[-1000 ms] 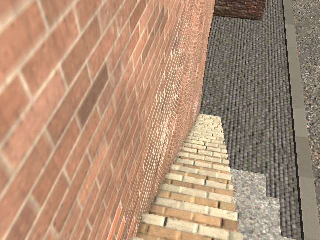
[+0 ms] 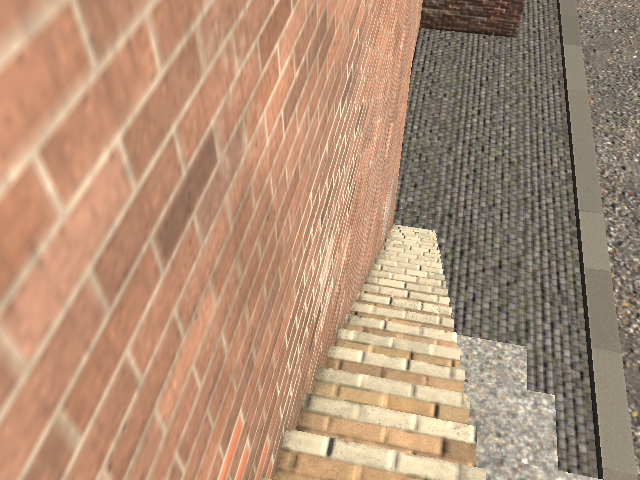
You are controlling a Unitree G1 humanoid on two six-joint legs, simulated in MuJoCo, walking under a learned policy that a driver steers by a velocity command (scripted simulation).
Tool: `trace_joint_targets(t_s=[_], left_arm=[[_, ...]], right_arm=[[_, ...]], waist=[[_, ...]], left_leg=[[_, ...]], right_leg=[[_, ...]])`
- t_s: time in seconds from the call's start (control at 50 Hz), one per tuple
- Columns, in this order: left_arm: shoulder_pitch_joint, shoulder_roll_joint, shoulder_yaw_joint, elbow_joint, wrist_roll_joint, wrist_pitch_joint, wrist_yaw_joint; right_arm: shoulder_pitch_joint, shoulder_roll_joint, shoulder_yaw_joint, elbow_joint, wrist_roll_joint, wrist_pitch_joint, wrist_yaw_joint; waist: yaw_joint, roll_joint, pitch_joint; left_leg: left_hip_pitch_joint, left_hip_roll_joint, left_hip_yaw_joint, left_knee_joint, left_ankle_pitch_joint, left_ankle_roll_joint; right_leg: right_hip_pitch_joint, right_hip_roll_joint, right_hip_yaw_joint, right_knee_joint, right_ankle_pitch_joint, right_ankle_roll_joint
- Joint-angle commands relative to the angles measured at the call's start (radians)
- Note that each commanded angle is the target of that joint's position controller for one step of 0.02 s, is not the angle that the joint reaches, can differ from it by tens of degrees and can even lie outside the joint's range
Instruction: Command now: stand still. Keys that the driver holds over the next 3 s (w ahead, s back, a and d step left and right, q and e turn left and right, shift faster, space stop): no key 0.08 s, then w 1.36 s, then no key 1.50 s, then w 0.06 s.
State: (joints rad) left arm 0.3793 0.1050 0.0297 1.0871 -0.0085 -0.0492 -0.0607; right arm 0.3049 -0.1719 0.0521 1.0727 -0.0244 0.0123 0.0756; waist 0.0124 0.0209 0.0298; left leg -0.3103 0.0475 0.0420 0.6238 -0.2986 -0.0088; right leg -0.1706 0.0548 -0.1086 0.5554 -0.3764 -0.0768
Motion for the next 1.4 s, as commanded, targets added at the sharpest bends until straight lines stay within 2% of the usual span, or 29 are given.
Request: trace_joint_targets(t_s=[0.02,0.12,0.18,0.26,0.28,0.3,0.34,0.36,0.38,0.4,0.42,0.48,0.5,0.52,0.54,0.58,0.6,0.62,0.64,0.68,0.72,0.74,0.78,0.8,0.82,0.88,0.92,0.96,1.4], left_arm=[[0.113,0.063,0.010,0.009,0.000,0.000,-0.005],[0.138,0.064,0.017,0.020,-0.002,0.003,-0.004],[0.134,0.119,0.045,-0.002,0.007,-0.003,0.010],[0.102,0.092,0.047,-0.054,0.027,-0.024,0.046],[0.102,0.090,0.046,-0.064,0.026,-0.027,0.055],[0.085,0.031,0.021,-0.068,0.007,-0.030,0.049],[0.086,0.084,0.037,-0.078,-0.014,-0.031,0.044],[0.083,0.090,0.042,-0.105,-0.011,-0.034,0.057],[0.095,0.103,0.044,-0.100,0.002,-0.043,0.068],[0.067,0.241,0.071,-0.068,0.005,-0.012,0.095],[0.092,0.220,0.070,-0.077,0.005,-0.005,0.105],[0.058,0.193,0.060,-0.062,-0.003,0.008,0.108],[0.005,0.189,0.058,-0.075,-0.001,0.013,0.106],[-0.058,0.181,0.060,-0.093,-0.003,0.021,0.102],[-0.116,0.158,0.061,-0.125,0.001,0.031,0.097],[-0.115,0.142,0.046,-0.139,0.037,0.041,0.090],[-0.131,0.107,0.027,-0.126,0.015,0.048,0.102],[-0.091,-0.115,-0.040,-0.176,0.014,-0.020,0.059],[0.017,-0.121,-0.062,-0.101,0.014,-0.047,0.014],[0.221,0.046,-0.030,-0.032,0.020,-0.046,-0.019],[0.050,0.165,-0.026,-0.088,-0.012,-0.042,-0.026],[-0.054,0.187,-0.025,-0.124,-0.011,-0.043,-0.017],[-0.142,0.143,-0.022,-0.180,0.004,-0.056,0.016],[-0.116,0.066,-0.038,-0.163,-0.004,-0.061,0.024],[-0.129,0.100,-0.034,-0.174,-0.026,-0.064,0.032],[-0.071,0.145,-0.027,-0.142,-0.048,-0.059,0.028],[-0.072,0.106,-0.039,-0.143,-0.042,-0.047,0.008],[-0.057,0.135,-0.025,-0.125,-0.039,-0.040,-0.004],[0.067,0.118,-0.023,-0.076,-0.031,-0.003,-0.005]], right_arm=[[0.058,-0.077,-0.010,-0.007,-0.003,0.005,0.000],[0.086,-0.079,-0.013,0.018,-0.009,0.013,-0.005],[0.084,-0.095,-0.030,0.006,-0.023,0.015,-0.025],[0.000,-0.050,-0.042,-0.062,-0.032,-0.034,-0.052],[-0.017,-0.037,-0.042,-0.081,-0.032,-0.050,-0.055],[0.011,0.004,-0.032,-0.061,-0.018,-0.054,-0.051],[0.088,-0.041,-0.044,-0.042,0.001,-0.063,-0.045],[0.122,-0.111,-0.060,-0.037,0.003,-0.068,-0.042],[0.122,-0.114,-0.061,-0.057,-0.004,-0.075,-0.036],[0.073,-0.091,-0.093,-0.050,0.043,-0.069,-0.136],[0.077,-0.104,-0.092,-0.051,0.038,-0.059,-0.178],[0.167,-0.081,-0.108,-0.006,0.032,-0.043,-0.209],[0.241,-0.109,-0.121,0.013,0.037,-0.041,-0.207],[0.332,-0.172,-0.146,0.031,0.034,-0.040,-0.206],[0.362,-0.212,-0.156,0.048,0.029,-0.051,-0.193],[0.234,-0.179,-0.149,0.049,0.033,-0.070,-0.171],[0.066,-0.028,-0.076,0.012,0.014,-0.084,-0.185],[-0.096,-0.071,-0.085,-0.096,-0.042,-0.148,-0.122],[-0.204,-0.039,-0.063,-0.106,-0.067,-0.160,-0.092],[-0.148,-0.048,-0.042,-0.077,-0.029,-0.166,-0.035],[0.058,-0.126,-0.063,-0.036,0.027,-0.132,-0.008],[0.090,-0.164,-0.081,-0.049,0.027,-0.113,-0.018],[0.067,-0.195,-0.106,-0.097,0.035,-0.096,-0.039],[0.011,-0.140,-0.092,-0.104,0.035,-0.091,-0.024],[0.067,-0.114,-0.094,-0.110,0.030,-0.090,-0.027],[0.048,-0.086,-0.084,-0.132,0.022,-0.073,-0.007],[0.052,-0.108,-0.081,-0.119,0.016,-0.060,0.000],[0.037,-0.101,-0.070,-0.114,0.021,-0.039,0.009],[0.082,-0.092,-0.061,-0.066,-0.002,0.006,0.008]], waist=[[0.003,-0.019,0.062],[0.003,-0.024,0.083],[0.008,-0.066,0.117],[0.033,-0.072,0.124],[0.037,-0.072,0.118],[0.007,-0.023,0.122],[0.000,-0.049,0.072],[0.011,-0.012,0.024],[0.012,-0.020,0.008],[-0.021,-0.110,0.065],[-0.007,-0.078,0.043],[-0.047,-0.065,0.004],[-0.080,-0.053,-0.009],[-0.144,0.061,-0.007],[-0.156,0.177,0.024],[-0.070,0.035,0.044],[-0.014,-0.060,0.075],[0.038,-0.029,-0.033],[0.082,-0.003,-0.081],[0.135,0.017,-0.050],[0.002,-0.049,-0.043],[-0.043,-0.054,-0.058],[-0.060,-0.005,-0.104],[-0.036,-0.013,-0.114],[-0.076,-0.060,-0.105],[-0.062,-0.067,-0.050],[-0.053,-0.036,-0.045],[-0.042,-0.026,-0.043],[-0.037,-0.011,0.048]], left_leg=[[0.032,-0.031,0.013,-0.084,0.132,0.009],[0.044,-0.030,0.019,-0.114,0.019,0.004],[0.023,-0.043,0.030,-0.084,-0.141,0.017],[-0.058,-0.056,0.044,0.000,-0.150,0.043],[-0.064,-0.059,0.047,0.012,-0.137,0.048],[-0.027,-0.022,0.014,-0.050,-0.007,0.041],[0.059,-0.009,0.023,-0.028,0.199,0.051],[0.057,-0.007,0.011,0.007,0.265,0.076],[0.050,-0.007,0.016,0.016,0.243,0.099],[-0.022,-0.043,0.075,0.004,0.170,0.082],[-0.035,-0.056,0.097,0.015,0.120,0.080],[0.091,-0.058,0.056,0.009,0.167,0.121],[0.190,-0.013,-0.030,-0.026,0.255,0.156],[0.261,0.134,-0.248,-0.130,0.364,0.255],[0.272,0.304,-0.502,-0.251,0.456,0.350],[0.145,0.281,-0.373,-0.203,0.515,0.303],[-0.019,0.252,-0.261,-0.158,0.810,0.232],[-0.089,0.121,-0.086,-0.006,0.651,0.179],[-0.259,0.086,-0.039,0.058,0.584,0.156],[-0.389,0.074,-0.027,0.078,0.533,0.104],[-0.190,-0.014,0.048,0.100,0.338,0.019],[-0.105,-0.028,0.059,0.129,0.275,0.011],[-0.045,0.003,0.033,0.149,0.363,0.041],[-0.057,0.021,0.005,0.153,0.414,0.040],[-0.043,0.022,0.011,0.131,0.384,0.032],[-0.011,0.014,0.019,0.096,0.279,0.002],[-0.004,0.016,0.034,0.068,0.249,-0.015],[0.009,0.004,0.036,0.025,0.254,-0.001],[0.034,-0.024,0.031,-0.214,0.029,0.002]], right_leg=[[-0.089,-0.046,0.072,-0.139,0.265,0.016],[-0.116,-0.055,0.097,-0.215,0.049,0.009],[-0.162,-0.113,0.170,-0.278,-0.202,-0.048],[-0.126,-0.216,0.250,-0.286,-0.187,-0.144],[-0.118,-0.232,0.257,-0.273,-0.157,-0.158],[-0.126,-0.224,0.240,-0.228,0.009,-0.122],[-0.112,-0.167,0.167,-0.162,0.278,-0.094],[-0.068,-0.138,0.146,-0.103,0.278,-0.071],[-0.082,-0.105,0.127,-0.066,0.226,-0.073],[-0.016,-0.167,0.165,-0.041,0.463,-0.068],[0.022,-0.201,0.173,-0.004,0.600,-0.075],[-0.049,-0.159,0.092,0.163,0.764,-0.047],[-0.160,-0.104,0.046,0.273,0.681,-0.017],[-0.333,-0.016,-0.001,0.547,0.361,0.023],[-0.528,-0.002,0.077,0.724,-0.252,0.022],[-0.492,-0.092,0.171,0.626,-0.236,0.027],[-0.318,-0.125,0.240,0.442,-0.122,0.052],[-0.232,-0.120,0.173,0.514,0.199,0.103],[-0.083,-0.111,0.155,0.579,0.443,0.123],[0.029,-0.085,0.094,0.487,0.448,0.175],[-0.091,-0.075,0.082,0.216,0.535,0.136],[-0.158,-0.080,0.109,0.143,0.524,0.104],[-0.162,-0.092,0.136,0.116,0.531,0.057],[-0.126,-0.083,0.126,0.095,0.566,0.079],[-0.143,-0.086,0.136,0.105,0.583,0.051],[-0.237,-0.076,0.131,0.032,0.346,0.051],[-0.211,-0.061,0.130,0.010,0.302,0.060],[-0.168,-0.047,0.111,-0.012,0.289,0.064],[-0.097,-0.016,0.089,-0.199,0.141,0.074]])
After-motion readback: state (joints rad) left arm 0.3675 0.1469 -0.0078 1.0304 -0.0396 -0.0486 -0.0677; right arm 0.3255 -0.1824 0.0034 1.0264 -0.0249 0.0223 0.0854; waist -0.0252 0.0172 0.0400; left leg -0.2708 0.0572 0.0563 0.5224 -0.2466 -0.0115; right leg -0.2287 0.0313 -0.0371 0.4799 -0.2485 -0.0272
